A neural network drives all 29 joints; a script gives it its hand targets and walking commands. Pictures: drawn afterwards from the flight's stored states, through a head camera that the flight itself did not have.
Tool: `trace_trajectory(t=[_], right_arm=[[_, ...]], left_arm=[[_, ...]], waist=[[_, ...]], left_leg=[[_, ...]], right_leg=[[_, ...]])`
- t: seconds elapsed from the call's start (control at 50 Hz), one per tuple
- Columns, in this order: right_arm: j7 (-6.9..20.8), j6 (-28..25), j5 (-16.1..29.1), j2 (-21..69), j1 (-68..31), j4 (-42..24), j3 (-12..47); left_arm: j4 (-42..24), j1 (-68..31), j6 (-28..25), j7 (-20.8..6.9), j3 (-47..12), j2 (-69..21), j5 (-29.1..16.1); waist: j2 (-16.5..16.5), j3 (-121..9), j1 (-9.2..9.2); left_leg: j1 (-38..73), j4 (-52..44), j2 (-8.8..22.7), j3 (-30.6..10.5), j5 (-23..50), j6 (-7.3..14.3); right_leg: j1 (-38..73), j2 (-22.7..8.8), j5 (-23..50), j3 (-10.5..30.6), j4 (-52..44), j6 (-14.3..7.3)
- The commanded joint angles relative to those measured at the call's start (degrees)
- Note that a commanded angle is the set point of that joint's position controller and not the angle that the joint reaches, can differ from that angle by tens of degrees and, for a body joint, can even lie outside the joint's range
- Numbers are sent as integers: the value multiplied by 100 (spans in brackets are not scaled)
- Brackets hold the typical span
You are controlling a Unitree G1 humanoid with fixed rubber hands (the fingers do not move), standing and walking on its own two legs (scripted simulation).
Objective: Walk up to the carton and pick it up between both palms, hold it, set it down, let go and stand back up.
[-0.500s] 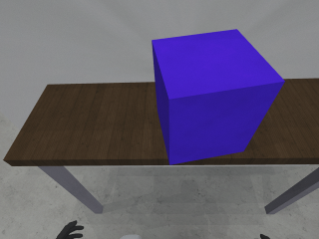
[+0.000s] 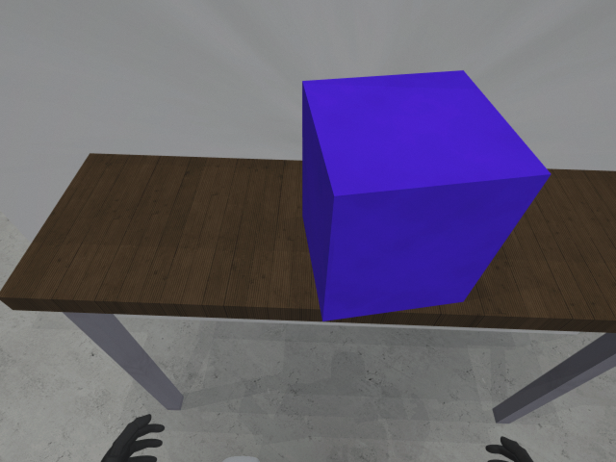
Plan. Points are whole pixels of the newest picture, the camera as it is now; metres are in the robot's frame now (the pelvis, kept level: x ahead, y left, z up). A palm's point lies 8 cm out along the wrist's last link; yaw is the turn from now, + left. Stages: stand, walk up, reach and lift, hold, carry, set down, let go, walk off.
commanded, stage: walk up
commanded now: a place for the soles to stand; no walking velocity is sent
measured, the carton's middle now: (390, 201) +0.41 -0.09 +0.11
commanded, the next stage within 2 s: none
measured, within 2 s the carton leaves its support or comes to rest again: neither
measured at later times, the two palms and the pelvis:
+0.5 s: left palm out of the picture +0.07 +0.16 -0.10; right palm out of the picture +0.05 -0.38 -0.12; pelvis -0.01 -0.09 -0.01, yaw +0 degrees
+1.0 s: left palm out of the picture +0.04 +0.20 -0.09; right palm out of the picture +0.10 -0.32 -0.10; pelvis -0.01 -0.07 +0.00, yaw +4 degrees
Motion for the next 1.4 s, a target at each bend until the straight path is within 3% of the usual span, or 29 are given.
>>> trace_trajectory(t=[0.0,0.02,0.04,0.06,0.08,0.12,0.22,0.24,0.28,0.3,0.32,0.34,0.36,0.38,0.4,0.46,0.52,0.6,0.64,0.72,0.76,0.8,0.82,0.84,0.88,0.94,1.04,1.14,1.38], right_arm=[[-47,-178,-17,-857,117,-482,-279],[-50,-175,-21,-918,89,-476,-291],[-167,-179,-139,-1139,588,-344,-457],[-230,-179,-172,-1347,812,-235,-534],[-282,-163,-191,-1427,837,-182,-577],[-346,-154,-291,-1399,914,-105,-600],[-341,-185,-296,-1240,385,-124,-560],[-313,-182,-282,-1218,96,-184,-553],[-221,-133,-199,-1156,-572,-346,-528],[-169,-87,-146,-1086,-861,-420,-455],[-132,-59,-115,-728,-594,-417,-318],[-117,-33,-47,-225,-345,-522,-152],[-150,36,-5,-206,-36,-535,-181],[-179,122,-42,-508,195,-427,-299],[-169,166,-63,-725,200,-364,-384],[-73,116,-31,-742,395,31,-346],[-37,154,-117,-650,331,153,-298],[15,271,-158,-574,-46,97,-278],[48,250,-138,-438,-166,108,-241],[103,178,-93,-378,-252,208,-245],[125,75,-82,-405,-115,224,-255],[118,-37,-92,-639,-165,248,-301],[111,-62,-66,-753,-226,247,-292],[113,-60,-12,-882,-413,257,-297],[147,-37,116,-739,-656,326,-233],[179,-62,86,-580,-557,263,-170],[187,-105,124,-615,-506,255,-184],[181,-116,119,-603,-457,209,-147],[189,-51,102,-598,-516,100,-150]], left_arm=[[-497,-97,-89,26,240,789,9],[-467,-34,-84,25,235,767,20],[-598,-286,28,-54,335,965,247],[-702,-338,99,-85,301,842,301],[-728,-269,147,-85,296,743,318],[-810,-304,180,-68,331,630,395],[-877,-180,129,-136,344,520,294],[-808,7,118,-141,331,478,228],[-625,565,38,-125,376,524,104],[-420,1087,-21,-104,468,663,50],[-251,1362,-73,-55,565,945,54],[-287,1293,-127,11,558,1241,75],[-503,835,-115,101,523,1519,109],[-563,402,-81,168,567,1601,102],[-615,89,-100,212,555,1551,63],[-627,-190,-208,284,347,1061,120],[-507,272,-319,331,293,817,180],[-452,793,-359,445,350,842,187],[-512,696,-342,450,350,875,158],[-638,708,-304,405,385,973,120],[-712,507,-274,347,329,1024,62],[-768,537,-287,279,246,772,-32],[-806,559,-287,249,215,672,-64],[-807,764,-278,233,188,518,-84],[-691,753,-258,239,229,549,-24],[-619,792,-331,242,295,768,40],[-590,773,-372,269,246,673,41],[-546,751,-408,290,233,684,52],[-504,585,-370,308,241,732,46]], waist=[[-15,-415,13],[31,-499,56],[33,-277,-108],[317,-240,-193],[660,-92,-226],[724,44,-346],[974,89,-176],[1231,-71,-68],[1296,-328,326],[1114,-425,633],[172,-608,708],[-1098,-554,677],[-1366,-299,406],[-952,-64,270],[-925,232,117],[-951,431,-127],[-594,191,-4],[-648,243,145],[-834,185,121],[-929,-35,128],[-854,-109,-122],[-540,-412,-110],[-336,-531,-59],[-136,-563,69],[195,-119,146],[437,47,101],[507,189,59],[355,-132,24],[142,-369,-17]], left_leg=[[385,-525,357,-502,884,557],[327,-606,432,-653,768,618],[650,-815,813,-1300,500,876],[982,-1137,1391,-2050,396,1259],[1039,-1333,1848,-2522,541,1674],[1003,-1410,2214,-2843,1031,2134],[398,-1373,1472,-1643,1016,1594],[311,-1277,1371,-1430,996,1506],[-507,-729,921,-725,660,1140],[-1100,-146,641,-479,225,881],[-1459,801,119,-65,-562,596],[-1902,1764,-433,222,-2019,328],[-1715,2140,-491,-35,-2448,172],[-1209,2424,-253,-389,-2328,203],[-1159,2565,-139,-525,-1990,200],[-995,2191,-5,-570,-1250,187],[-1082,1880,-41,-556,-1101,112],[-1153,1433,-55,-520,-1021,89],[-865,1046,-53,-324,-1035,125],[-69,244,-196,-20,-728,210],[650,-802,-185,-1,238,345],[1314,-919,106,-624,981,573],[1211,-899,361,-1066,885,714],[657,-1083,568,-1367,53,869],[-393,-1343,345,-1041,-1320,791],[-330,-1297,193,-806,-705,627],[-287,-1321,281,-912,54,675],[92,-1119,222,-745,1025,626],[333,-864,95,-566,1436,598]], right_leg=[[-169,-490,855,583,-654,-262],[-37,-451,837,570,-595,-225],[-620,-274,936,353,247,-210],[-1121,-116,449,183,769,-51],[-1443,-86,-678,141,1163,37],[-1829,-329,-1397,414,1957,94],[-1389,-475,-573,485,1834,203],[-1085,-464,-490,420,1545,199],[209,-343,126,209,428,90],[1079,-217,736,43,-209,78],[1604,-205,828,259,-618,81],[1310,-944,300,1382,-1082,-43],[221,-1816,-1150,2869,-1900,-405],[-632,-2139,-2545,3264,-2313,-822],[-1012,-2153,-2720,3282,-2488,-922],[-720,-1705,-706,2155,-1881,-719],[167,-1775,631,2198,-1652,-546],[607,-1856,1005,2137,-1662,-518],[446,-1757,1149,1792,-1563,-681],[95,-1533,799,1428,-1476,-628],[-332,-1362,845,1065,-1201,-525],[-812,-1016,602,609,-931,-219],[-810,-775,119,339,-757,-85],[-427,-532,-324,194,-687,24],[173,-512,-341,328,-814,-20],[-4,-648,54,364,-841,-72],[-2,-531,543,200,-805,-28],[229,-574,1201,165,-766,-22],[403,-701,1621,142,-719,-82]])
